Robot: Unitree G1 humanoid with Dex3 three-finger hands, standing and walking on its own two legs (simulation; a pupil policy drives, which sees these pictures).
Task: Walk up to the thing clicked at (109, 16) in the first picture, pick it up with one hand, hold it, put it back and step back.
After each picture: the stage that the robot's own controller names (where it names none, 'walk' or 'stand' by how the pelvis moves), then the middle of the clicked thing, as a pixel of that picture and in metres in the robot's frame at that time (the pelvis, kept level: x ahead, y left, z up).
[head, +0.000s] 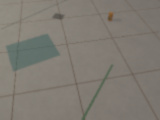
stand; (110, 16) +1.98 -0.47 -0.72
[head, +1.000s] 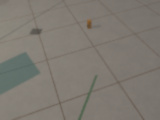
walk; (89, 24) +1.88 -0.04 -0.70
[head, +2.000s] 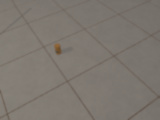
walk; (57, 49) +1.28 +0.28 -0.72
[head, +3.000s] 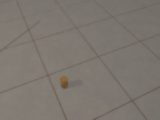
walk; (64, 82) +0.83 +0.19 -0.71
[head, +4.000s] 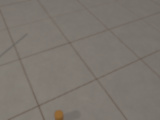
walk; (59, 117) +0.51 +0.14 -0.70
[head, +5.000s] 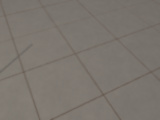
stand; out of the picture +0.37 +0.13 -0.71
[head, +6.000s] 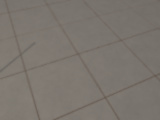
stand; out of the picture +0.34 +0.13 -0.71
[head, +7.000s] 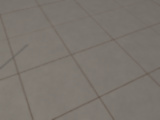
stand; out of the picture +0.34 +0.16 -0.72
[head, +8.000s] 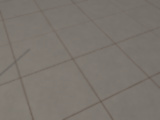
stand; out of the picture +0.33 +0.16 -0.72
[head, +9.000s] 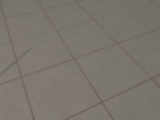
stand; out of the picture +0.31 +0.15 -0.73
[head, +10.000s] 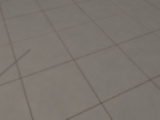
stand; out of the picture +0.32 +0.15 -0.73
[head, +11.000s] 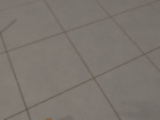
go down; out of the picture +0.34 +0.16 -0.66
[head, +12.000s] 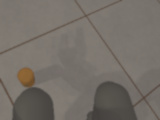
go down; (27, 78) +0.40 +0.19 -0.31
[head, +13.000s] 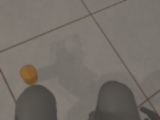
close in; (29, 75) +0.41 +0.18 -0.30
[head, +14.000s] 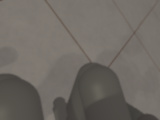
close in; out of the picture +0.40 +0.22 -0.22
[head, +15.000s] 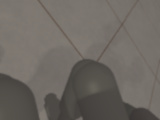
close; out of the picture +0.39 +0.23 -0.22
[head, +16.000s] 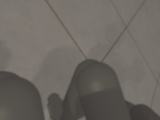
lift; out of the picture +0.37 +0.22 -0.22
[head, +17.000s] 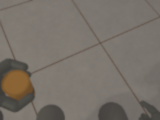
lift; (20, 88) +0.32 +0.18 -0.01
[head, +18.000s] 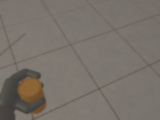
hold; (33, 96) +0.31 +0.16 +0.01
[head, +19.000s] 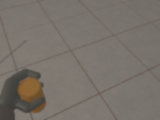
hold; (33, 96) +0.31 +0.16 +0.02
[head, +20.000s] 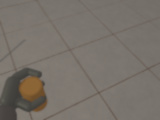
crouch; (34, 95) +0.32 +0.16 +0.02
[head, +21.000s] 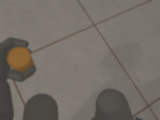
crouch; (23, 63) +0.41 +0.17 -0.07
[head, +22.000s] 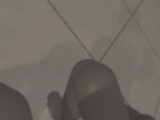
lower; out of the picture +0.43 +0.26 -0.21
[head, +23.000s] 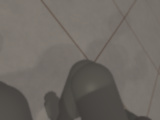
lower; out of the picture +0.42 +0.24 -0.22
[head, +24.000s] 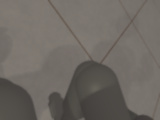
lower; out of the picture +0.41 +0.24 -0.22
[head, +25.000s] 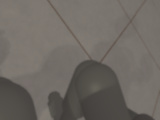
lower; out of the picture +0.40 +0.24 -0.22
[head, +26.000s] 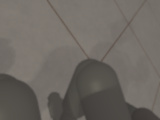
loosen; out of the picture +0.38 +0.20 -0.23
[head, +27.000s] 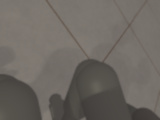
withdraw; out of the picture +0.38 +0.20 -0.22
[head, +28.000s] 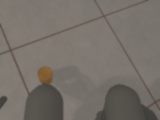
walk; (45, 76) +0.40 +0.15 -0.34
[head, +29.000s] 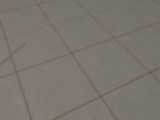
stand; out of the picture +0.31 +0.13 -0.66
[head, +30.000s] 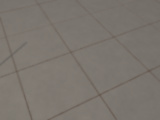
stand; out of the picture +0.33 +0.15 -0.67
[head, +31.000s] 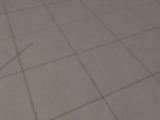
stand; out of the picture +0.33 +0.13 -0.70
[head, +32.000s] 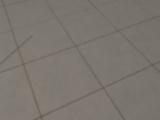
walk; out of the picture +0.35 +0.13 -0.71
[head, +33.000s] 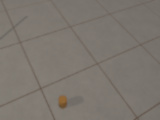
walk; (62, 102) +0.54 +0.08 -0.71
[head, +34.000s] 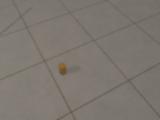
walk; (62, 69) +0.87 +0.20 -0.70
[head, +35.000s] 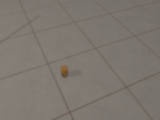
stand; (64, 71) +0.97 +0.15 -0.71
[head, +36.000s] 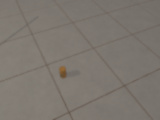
stand; (62, 72) +0.98 +0.16 -0.73
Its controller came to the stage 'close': yes
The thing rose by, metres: 0.73
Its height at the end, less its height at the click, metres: +0.00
